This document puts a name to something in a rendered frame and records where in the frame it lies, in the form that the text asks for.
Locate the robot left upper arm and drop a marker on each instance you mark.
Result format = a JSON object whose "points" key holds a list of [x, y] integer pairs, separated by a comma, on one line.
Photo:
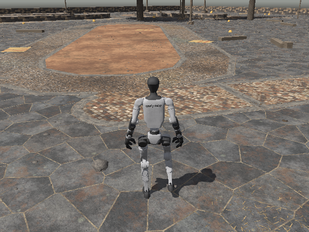
{"points": [[136, 110]]}

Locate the robot right upper arm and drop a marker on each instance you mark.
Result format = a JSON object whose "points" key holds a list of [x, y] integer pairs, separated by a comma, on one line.
{"points": [[171, 110]]}

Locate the right robot thigh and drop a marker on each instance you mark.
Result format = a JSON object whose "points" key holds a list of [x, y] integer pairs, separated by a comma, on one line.
{"points": [[166, 143]]}

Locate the right robot foot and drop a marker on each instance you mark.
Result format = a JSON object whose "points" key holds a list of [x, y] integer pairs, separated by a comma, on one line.
{"points": [[171, 187]]}

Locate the robot right hand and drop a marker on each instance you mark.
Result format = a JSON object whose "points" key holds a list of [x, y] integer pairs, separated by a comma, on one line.
{"points": [[179, 140]]}

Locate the left robot forearm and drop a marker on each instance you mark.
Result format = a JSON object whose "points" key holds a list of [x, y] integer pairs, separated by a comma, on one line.
{"points": [[130, 130]]}

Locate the right robot forearm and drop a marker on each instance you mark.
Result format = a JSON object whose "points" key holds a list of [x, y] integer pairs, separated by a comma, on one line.
{"points": [[177, 129]]}

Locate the robot left hand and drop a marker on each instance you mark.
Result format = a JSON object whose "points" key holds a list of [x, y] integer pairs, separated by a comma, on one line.
{"points": [[127, 142]]}

